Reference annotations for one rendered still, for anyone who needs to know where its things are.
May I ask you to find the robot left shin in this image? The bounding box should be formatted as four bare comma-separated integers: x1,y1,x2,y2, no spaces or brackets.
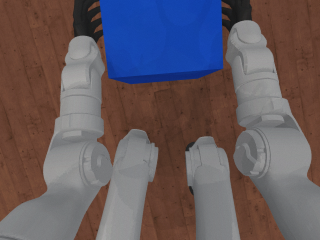
113,129,151,168

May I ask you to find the left robot forearm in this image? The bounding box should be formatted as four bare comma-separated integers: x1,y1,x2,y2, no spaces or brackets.
43,35,105,179

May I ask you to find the left robot upper arm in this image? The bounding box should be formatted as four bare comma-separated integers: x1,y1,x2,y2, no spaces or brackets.
0,140,113,240

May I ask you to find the left robot hand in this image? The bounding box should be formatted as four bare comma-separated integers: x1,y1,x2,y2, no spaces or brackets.
73,0,104,43

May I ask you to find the right robot thigh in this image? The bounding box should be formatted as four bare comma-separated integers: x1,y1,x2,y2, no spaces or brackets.
185,144,241,240

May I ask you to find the right robot forearm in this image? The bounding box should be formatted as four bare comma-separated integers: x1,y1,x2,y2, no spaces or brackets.
225,20,312,160

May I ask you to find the right robot upper arm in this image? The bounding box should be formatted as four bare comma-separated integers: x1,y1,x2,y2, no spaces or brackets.
233,127,320,240

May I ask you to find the carton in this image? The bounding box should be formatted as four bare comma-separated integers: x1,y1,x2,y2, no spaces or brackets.
99,0,223,84

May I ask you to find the right robot hand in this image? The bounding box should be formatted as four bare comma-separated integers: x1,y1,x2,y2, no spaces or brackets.
221,0,252,32

